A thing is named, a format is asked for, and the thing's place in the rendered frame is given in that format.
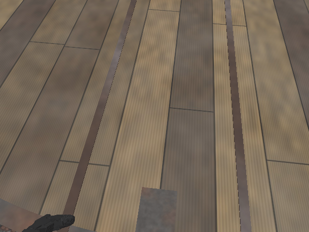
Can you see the left robot hand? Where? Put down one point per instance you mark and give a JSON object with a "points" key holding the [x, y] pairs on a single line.
{"points": [[49, 223]]}

